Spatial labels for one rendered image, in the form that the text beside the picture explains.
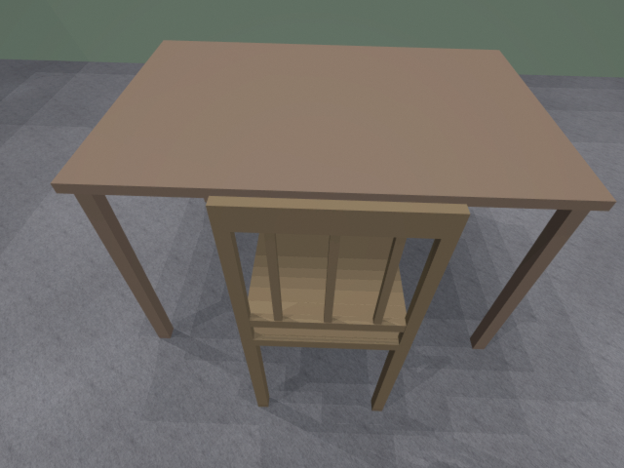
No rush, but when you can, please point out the table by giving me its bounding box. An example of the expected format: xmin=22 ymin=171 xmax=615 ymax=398
xmin=51 ymin=40 xmax=616 ymax=349

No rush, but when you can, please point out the chair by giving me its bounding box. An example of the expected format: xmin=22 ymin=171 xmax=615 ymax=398
xmin=206 ymin=196 xmax=470 ymax=411

